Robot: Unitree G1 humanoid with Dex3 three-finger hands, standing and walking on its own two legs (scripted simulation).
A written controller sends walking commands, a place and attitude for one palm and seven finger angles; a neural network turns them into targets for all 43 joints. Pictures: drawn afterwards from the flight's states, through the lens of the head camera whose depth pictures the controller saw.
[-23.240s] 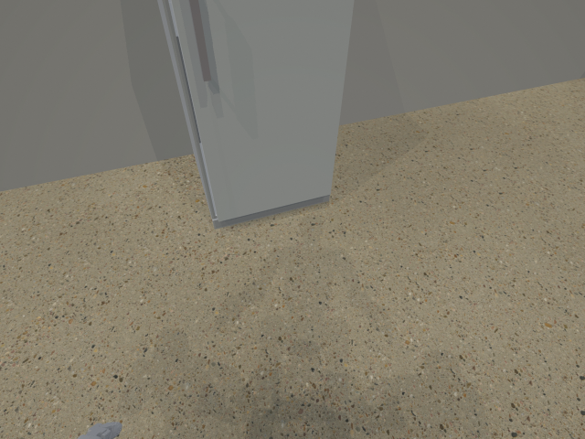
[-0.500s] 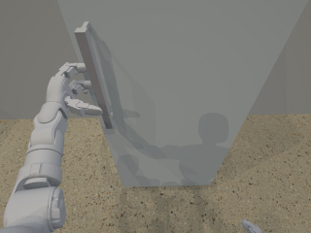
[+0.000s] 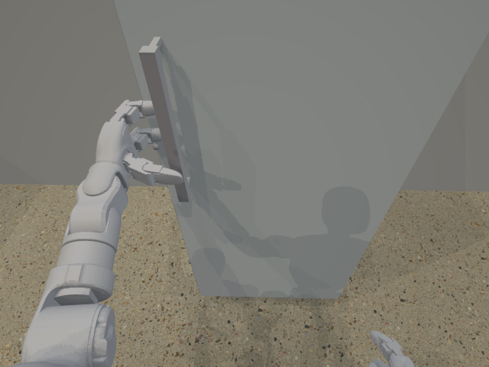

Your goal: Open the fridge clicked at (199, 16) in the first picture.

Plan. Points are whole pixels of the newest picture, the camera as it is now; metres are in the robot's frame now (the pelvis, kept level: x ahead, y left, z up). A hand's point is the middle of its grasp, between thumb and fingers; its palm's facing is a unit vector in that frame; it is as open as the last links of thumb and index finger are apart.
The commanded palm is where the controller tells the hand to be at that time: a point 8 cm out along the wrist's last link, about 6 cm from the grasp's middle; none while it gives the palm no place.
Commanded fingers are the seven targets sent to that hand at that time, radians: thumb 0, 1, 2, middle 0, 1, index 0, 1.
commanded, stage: slide the fingers in behind the handle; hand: left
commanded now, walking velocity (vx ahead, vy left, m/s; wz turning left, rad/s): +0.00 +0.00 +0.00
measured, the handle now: (173, 133) +0.48 +0.16 +0.14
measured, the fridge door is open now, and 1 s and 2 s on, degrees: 0 0 0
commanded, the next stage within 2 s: grip the handle and tug to test in 0.96 s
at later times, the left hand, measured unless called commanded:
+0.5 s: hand (177, 143) +0.42 +0.14 +0.17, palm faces +0.04 -1.00 +0.00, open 14.0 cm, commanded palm +0.38 +0.19 +0.16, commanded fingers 0.00 -0.50 0.30 -0.30 -1.20 -0.30 -1.20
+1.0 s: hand (177, 144) +0.41 +0.14 +0.17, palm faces +0.05 -1.00 +0.00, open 14.3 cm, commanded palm +0.38 +0.18 +0.16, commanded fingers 0.00 -0.50 0.30 -0.30 -1.20 -0.30 -1.20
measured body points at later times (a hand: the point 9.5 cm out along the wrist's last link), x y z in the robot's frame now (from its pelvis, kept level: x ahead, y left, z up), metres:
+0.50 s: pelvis +0.01 +0.00 +0.00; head +0.01 -0.02 +0.45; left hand +0.41 +0.19 +0.17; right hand +0.13 -0.25 -0.11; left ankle -0.02 +0.10 -0.74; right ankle +0.03 -0.11 -0.74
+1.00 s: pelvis +0.01 -0.01 +0.00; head +0.01 -0.02 +0.45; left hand +0.41 +0.19 +0.17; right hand +0.15 -0.25 -0.10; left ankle -0.02 +0.10 -0.74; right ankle +0.03 -0.11 -0.74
